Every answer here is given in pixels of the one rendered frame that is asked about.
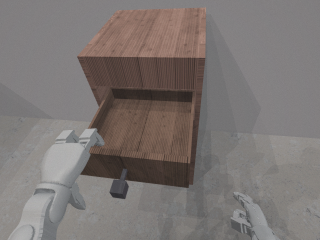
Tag cabinet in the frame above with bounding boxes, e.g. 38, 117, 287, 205
77, 7, 206, 185

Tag robot left hand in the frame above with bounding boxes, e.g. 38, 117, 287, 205
40, 128, 105, 210

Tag drawer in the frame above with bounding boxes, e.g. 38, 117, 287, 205
80, 87, 195, 188

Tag robot right forearm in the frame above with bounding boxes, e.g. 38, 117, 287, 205
251, 225, 280, 240

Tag handle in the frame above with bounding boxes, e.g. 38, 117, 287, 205
109, 168, 129, 199

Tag robot right hand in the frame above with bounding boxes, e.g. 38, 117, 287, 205
230, 191, 269, 237

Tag robot left forearm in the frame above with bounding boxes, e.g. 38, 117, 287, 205
8, 182, 72, 240

